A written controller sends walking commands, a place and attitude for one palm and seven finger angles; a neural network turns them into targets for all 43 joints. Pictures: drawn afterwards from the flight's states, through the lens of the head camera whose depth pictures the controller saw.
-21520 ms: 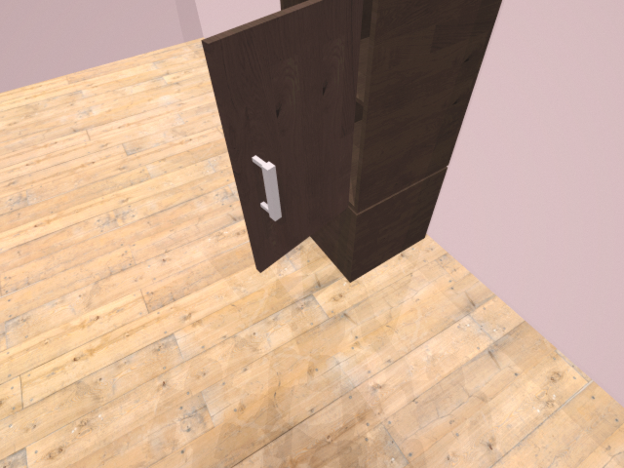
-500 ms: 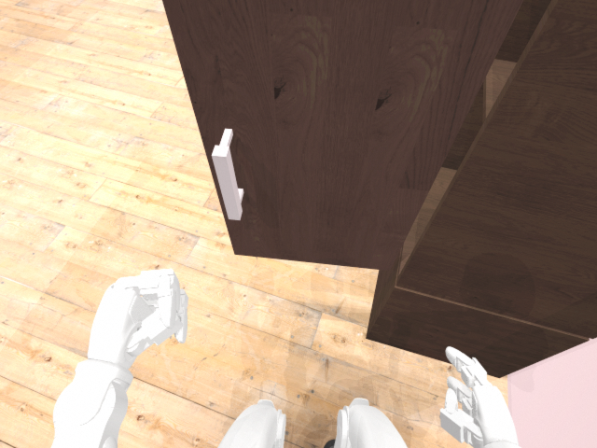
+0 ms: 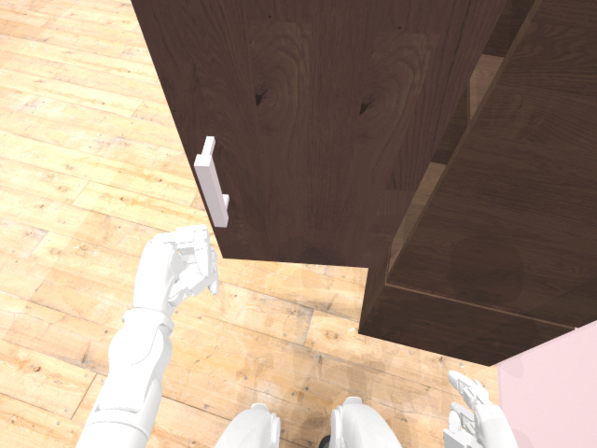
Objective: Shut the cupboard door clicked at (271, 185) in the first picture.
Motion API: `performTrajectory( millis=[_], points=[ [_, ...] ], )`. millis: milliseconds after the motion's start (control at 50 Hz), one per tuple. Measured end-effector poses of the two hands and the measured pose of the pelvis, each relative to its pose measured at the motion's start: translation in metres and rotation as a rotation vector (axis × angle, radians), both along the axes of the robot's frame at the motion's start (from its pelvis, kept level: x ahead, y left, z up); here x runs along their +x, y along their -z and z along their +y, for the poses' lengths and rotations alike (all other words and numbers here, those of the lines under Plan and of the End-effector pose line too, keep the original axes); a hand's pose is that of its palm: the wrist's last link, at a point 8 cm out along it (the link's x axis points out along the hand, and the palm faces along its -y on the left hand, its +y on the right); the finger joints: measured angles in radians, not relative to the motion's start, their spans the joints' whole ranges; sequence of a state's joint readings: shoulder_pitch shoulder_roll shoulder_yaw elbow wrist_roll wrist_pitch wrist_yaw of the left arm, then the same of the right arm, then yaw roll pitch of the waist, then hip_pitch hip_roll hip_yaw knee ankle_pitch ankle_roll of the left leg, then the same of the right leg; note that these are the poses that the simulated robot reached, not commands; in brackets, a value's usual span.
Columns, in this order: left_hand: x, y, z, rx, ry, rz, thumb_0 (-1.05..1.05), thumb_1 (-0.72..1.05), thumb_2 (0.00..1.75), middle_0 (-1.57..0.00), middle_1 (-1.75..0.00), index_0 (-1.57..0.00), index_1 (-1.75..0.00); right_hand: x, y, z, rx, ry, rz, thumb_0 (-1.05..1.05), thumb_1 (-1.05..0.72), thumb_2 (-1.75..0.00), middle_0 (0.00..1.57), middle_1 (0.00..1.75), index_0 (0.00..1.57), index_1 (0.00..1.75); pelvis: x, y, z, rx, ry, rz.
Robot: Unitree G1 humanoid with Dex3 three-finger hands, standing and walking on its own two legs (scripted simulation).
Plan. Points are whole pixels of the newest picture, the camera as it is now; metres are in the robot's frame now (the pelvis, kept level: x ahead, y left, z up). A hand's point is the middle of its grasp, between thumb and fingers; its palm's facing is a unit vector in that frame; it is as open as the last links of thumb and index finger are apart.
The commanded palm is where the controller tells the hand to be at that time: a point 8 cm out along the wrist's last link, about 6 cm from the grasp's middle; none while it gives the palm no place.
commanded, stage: bring the fist close to the handle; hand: left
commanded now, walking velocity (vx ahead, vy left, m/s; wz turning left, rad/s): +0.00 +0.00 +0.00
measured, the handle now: (215, 184) +0.47 +0.14 +0.04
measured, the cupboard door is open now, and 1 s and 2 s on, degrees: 100 100 75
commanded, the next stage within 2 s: push the door shut along its arc in 0.64 s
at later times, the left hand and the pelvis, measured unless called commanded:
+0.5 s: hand (223, 245) +0.37 +0.12 +0.04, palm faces -0.04 -1.00 -0.05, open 3.1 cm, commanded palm +0.34 +0.17 +0.04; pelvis +0.00 -0.01 +0.01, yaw -1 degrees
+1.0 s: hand (223, 227) +0.39 +0.12 +0.05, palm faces -0.10 -0.99 -0.05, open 3.1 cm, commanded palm +0.38 +0.17 +0.04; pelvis -0.01 -0.01 +0.00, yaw +0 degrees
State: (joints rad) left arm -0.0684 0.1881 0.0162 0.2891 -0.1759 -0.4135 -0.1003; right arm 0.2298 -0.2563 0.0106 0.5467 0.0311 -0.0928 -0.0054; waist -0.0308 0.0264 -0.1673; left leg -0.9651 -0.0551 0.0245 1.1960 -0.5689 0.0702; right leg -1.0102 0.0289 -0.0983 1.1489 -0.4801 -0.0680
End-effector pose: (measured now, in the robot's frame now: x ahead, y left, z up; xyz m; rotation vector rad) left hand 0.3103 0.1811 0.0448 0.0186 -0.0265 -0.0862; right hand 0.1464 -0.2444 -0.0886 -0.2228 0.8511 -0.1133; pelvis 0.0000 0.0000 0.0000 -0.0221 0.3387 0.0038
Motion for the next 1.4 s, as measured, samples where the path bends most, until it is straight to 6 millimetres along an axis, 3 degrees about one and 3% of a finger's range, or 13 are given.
performTrajectory(
  millis=[100,220,360,540,640,800,940,1100,1400],
  points=[
    [0.017,-0.006,-0.003,0.013,-0.014,-0.004,0.01,0.90,0.90,-1.30,-1.50,-1.30,-1.50,-0.002,0.004,0.003,0.027,0.003,0.028,0.01,-0.91,-0.90,0.20,0.30,0.20,0.30,0.002,-0.002,0.001,0.003,0.003,0.001],
    [0.028,0.005,-0.017,0.011,0.005,0.072,0.01,0.90,0.90,-1.30,-1.50,-1.30,-1.50,-0.009,0.005,0.005,0.041,0.014,0.065,0.01,-0.91,-0.90,0.20,0.30,0.20,0.30,0.002,-0.005,0.000,0.007,0.004,-0.002],
    [0.046,-0.003,-0.024,-0.002,-0.029,-0.009,0.01,0.89,0.90,-1.30,-1.50,-1.30,-1.50,-0.022,0.010,-0.003,0.029,0.033,0.114,0.01,-0.91,-0.90,0.20,0.30,0.20,0.30,0.001,-0.003,-0.004,0.013,0.013,0.009],
    [0.035,0.005,-0.008,0.024,-0.053,0.065,0.01,0.90,0.90,-1.30,-1.50,-1.30,-1.50,-0.034,0.008,-0.011,0.038,0.064,0.152,0.01,-0.91,-0.90,0.20,0.30,0.20,0.30,0.003,-0.009,-0.007,0.019,0.019,-0.001],
    [0.029,0.000,-0.008,0.004,-0.048,0.016,0.01,0.90,0.90,-1.30,-1.50,-1.30,-1.50,-0.030,0.006,-0.014,0.018,0.052,0.143,0.01,-0.91,-0.90,0.20,0.30,0.20,0.30,0.001,-0.009,-0.009,0.016,0.008,-0.005],
    [0.039,0.005,-0.013,0.012,-0.017,0.022,0.01,0.90,0.90,-1.30,-1.50,-1.31,-1.50,-0.021,0.006,-0.015,0.010,0.047,0.108,0.01,-0.91,-0.90,0.20,0.30,0.20,0.30,-0.004,-0.004,-0.008,0.013,0.007,0.001],
    [0.053,0.000,-0.008,0.032,-0.003,0.011,0.01,0.89,0.90,-1.30,-1.50,-1.31,-1.50,-0.025,0.008,-0.011,0.014,0.053,0.108,0.01,-0.91,-0.90,0.20,0.30,0.20,0.30,-0.006,-0.003,-0.007,0.013,0.008,0.003],
    [0.080,-0.003,-0.005,0.028,0.044,0.014,-0.03,0.89,0.93,-1.30,-1.50,-1.31,-1.50,-0.048,0.016,-0.010,0.007,0.069,0.181,0.01,-0.91,-0.90,0.20,0.30,0.20,0.30,-0.009,0.000,-0.003,0.006,0.002,0.021],
    [0.127,0.002,-0.011,0.033,0.111,0.047,0.00,0.90,0.92,-1.31,-1.50,-1.33,-1.50,-0.111,0.023,-0.013,-0.029,0.146,0.339,0.01,-0.91,-0.90,0.20,0.30,0.20,0.30,-0.014,0.006,0.007,-0.009,0.003,0.057]
  ],
)
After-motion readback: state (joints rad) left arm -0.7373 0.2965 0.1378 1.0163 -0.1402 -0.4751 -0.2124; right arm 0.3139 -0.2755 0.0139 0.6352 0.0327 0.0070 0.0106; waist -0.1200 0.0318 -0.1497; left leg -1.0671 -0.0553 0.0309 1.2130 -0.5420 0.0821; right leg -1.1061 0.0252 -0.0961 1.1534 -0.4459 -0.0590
